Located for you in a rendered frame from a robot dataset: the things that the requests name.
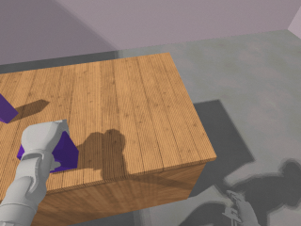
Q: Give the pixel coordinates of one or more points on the left robot hand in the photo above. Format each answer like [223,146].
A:
[44,136]

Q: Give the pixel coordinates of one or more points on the robot left forearm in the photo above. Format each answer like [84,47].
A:
[28,189]

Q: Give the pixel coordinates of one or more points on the right robot hand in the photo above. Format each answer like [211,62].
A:
[244,211]

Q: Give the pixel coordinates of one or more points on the table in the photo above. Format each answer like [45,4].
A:
[140,141]

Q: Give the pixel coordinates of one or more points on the sponge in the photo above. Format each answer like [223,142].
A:
[65,152]

